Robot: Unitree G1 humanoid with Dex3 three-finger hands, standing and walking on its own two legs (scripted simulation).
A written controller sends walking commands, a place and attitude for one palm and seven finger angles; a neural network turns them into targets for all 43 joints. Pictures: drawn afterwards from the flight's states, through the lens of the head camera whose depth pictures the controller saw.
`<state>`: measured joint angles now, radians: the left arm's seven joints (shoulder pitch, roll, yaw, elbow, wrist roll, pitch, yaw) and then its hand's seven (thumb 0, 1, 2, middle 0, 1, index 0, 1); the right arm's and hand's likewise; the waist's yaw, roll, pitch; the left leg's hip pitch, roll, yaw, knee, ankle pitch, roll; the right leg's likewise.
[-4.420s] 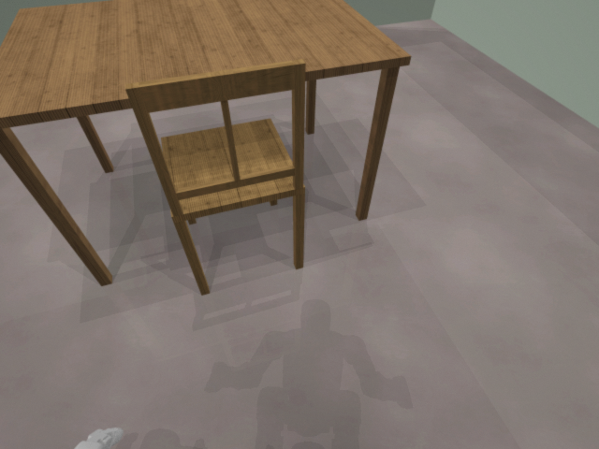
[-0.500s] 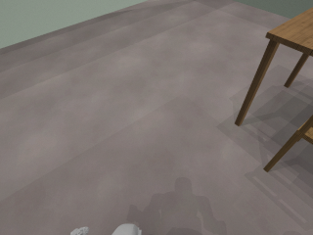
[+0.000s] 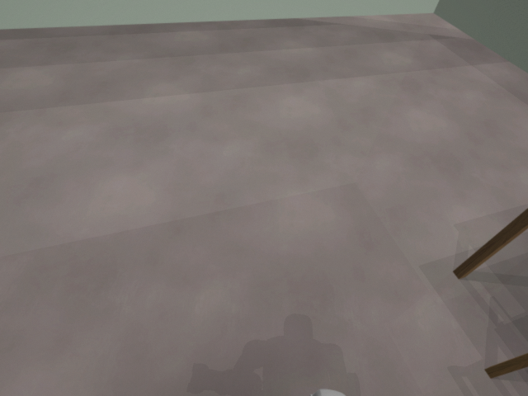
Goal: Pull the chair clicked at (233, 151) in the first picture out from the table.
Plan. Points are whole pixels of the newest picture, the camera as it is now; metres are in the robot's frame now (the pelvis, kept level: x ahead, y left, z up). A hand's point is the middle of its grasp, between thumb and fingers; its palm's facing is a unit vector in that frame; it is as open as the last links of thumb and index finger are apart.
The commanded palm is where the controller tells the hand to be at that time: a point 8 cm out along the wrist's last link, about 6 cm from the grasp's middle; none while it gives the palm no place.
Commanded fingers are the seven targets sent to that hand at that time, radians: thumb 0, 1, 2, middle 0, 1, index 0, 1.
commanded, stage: walk around to get in front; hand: left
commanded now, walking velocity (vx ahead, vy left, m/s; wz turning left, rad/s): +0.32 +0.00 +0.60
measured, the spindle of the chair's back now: out of the picture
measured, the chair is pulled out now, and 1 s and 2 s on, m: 0.00 0.00 0.00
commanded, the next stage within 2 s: walk to a spot facing it in 1.12 s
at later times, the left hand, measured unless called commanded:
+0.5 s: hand (181, 367) +0.19 +0.14 -0.14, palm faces +0.32 -0.92 -0.24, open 7.3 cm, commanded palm none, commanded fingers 0.00 0.90 0.90 -0.20 -0.30 -0.20 -0.30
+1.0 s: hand out of the picture +0.15 +0.18 -0.19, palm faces +0.63 -0.75 -0.19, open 7.4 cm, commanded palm none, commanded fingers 0.00 0.90 0.90 -0.20 -0.30 -0.20 -0.30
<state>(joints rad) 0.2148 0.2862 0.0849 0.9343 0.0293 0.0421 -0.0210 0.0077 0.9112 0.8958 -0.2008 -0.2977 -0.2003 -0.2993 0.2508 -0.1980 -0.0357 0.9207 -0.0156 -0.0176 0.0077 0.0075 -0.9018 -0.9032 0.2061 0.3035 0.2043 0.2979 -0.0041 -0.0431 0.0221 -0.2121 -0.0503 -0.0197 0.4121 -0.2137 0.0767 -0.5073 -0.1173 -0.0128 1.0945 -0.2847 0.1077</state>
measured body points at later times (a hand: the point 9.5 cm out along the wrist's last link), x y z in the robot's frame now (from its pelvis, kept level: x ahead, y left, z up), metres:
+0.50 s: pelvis +0.15 -0.07 +0.00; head +0.16 -0.09 +0.45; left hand +0.17 +0.19 -0.12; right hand +0.22 -0.32 -0.16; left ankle +0.08 +0.06 -0.65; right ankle +0.18 -0.16 -0.75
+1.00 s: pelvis +0.31 +0.07 -0.02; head +0.34 +0.11 +0.43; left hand +0.11 +0.22 -0.17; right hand +0.57 -0.02 -0.15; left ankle +0.32 +0.14 -0.75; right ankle +0.29 -0.11 -0.63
